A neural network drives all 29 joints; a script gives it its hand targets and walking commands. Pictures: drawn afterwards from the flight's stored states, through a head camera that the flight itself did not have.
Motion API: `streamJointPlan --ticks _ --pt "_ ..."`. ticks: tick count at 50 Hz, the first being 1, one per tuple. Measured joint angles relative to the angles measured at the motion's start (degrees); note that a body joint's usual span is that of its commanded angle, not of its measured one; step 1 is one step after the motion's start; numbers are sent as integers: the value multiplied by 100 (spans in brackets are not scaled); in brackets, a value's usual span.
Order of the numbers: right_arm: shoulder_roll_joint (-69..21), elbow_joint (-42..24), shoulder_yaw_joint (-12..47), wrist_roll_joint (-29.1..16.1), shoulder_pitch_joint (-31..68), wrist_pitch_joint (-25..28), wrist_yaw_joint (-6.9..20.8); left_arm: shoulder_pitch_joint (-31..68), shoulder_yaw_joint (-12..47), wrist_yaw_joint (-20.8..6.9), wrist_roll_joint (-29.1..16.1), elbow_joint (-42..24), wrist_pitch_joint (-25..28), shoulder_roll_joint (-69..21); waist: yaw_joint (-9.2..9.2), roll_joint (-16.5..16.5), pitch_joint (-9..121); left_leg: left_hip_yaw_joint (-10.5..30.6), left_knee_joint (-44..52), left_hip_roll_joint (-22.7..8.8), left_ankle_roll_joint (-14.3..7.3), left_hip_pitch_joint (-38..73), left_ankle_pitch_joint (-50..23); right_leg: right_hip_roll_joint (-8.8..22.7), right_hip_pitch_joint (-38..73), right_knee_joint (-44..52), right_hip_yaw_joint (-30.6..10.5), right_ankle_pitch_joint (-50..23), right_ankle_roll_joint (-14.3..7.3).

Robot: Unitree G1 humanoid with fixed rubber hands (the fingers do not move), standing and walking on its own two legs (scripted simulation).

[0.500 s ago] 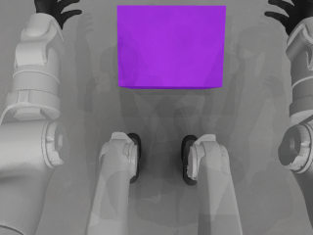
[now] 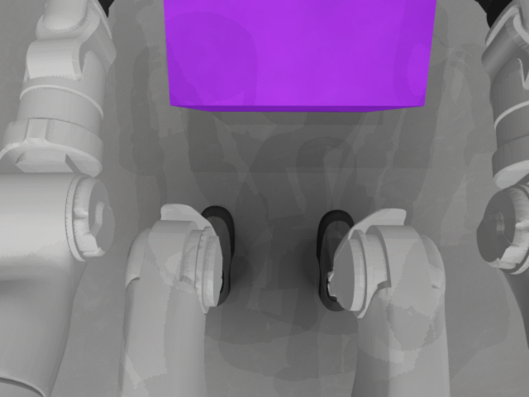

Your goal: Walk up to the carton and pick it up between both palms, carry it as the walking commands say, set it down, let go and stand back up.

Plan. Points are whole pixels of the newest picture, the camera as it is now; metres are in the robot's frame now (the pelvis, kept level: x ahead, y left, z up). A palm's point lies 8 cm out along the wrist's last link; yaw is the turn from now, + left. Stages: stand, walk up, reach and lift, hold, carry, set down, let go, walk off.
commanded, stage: reach and lift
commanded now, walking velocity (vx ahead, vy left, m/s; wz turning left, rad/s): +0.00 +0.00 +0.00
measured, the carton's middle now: (292, 31) +0.54 -0.02 -0.27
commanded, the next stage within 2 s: none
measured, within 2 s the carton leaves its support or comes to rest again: leaves its support in 1.90 s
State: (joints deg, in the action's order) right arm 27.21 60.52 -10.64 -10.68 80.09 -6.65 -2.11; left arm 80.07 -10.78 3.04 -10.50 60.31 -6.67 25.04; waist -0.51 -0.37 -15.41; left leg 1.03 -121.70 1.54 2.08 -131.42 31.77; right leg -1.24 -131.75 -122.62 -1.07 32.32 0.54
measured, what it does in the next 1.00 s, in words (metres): stands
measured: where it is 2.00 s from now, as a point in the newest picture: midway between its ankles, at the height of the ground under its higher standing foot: (274, 273)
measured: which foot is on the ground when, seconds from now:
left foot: down 0.00-1.00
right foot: down 0.00-1.00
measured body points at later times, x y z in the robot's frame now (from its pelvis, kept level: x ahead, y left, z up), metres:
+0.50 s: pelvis +0.00 +0.00 -0.03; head +0.37 -0.01 +0.21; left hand +0.56 +0.21 -0.20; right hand +0.55 -0.24 -0.20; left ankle +0.11 +0.12 -0.35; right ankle +0.11 -0.12 -0.35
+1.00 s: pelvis -0.01 +0.00 -0.02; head +0.37 -0.01 +0.21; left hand +0.57 +0.17 -0.21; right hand +0.56 -0.21 -0.20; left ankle +0.11 +0.12 -0.35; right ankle +0.11 -0.12 -0.35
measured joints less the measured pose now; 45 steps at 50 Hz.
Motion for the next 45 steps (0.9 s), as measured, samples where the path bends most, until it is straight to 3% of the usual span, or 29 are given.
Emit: streamJointPlan --ticks 22,45 --pt "131 550 415 -457 356 292 -113 310 430 146 -354 332 212 104 -34 25 -817 -77 -713 -91 -97 46 143 126 68 -699 25 154 -24" --pt "-211 825 631 -402 821 349 -247 789 638 307 -385 709 306 -221 -14 7 -949 -31 -566 -113 -81 74 6 150 99 -529 91 -2 -77"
